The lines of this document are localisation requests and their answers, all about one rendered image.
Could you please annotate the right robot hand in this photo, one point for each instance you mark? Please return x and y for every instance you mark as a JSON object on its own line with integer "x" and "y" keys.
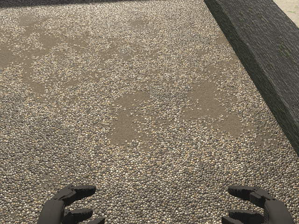
{"x": 274, "y": 211}

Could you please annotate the left robot hand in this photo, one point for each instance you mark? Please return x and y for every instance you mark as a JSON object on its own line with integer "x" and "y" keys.
{"x": 53, "y": 211}

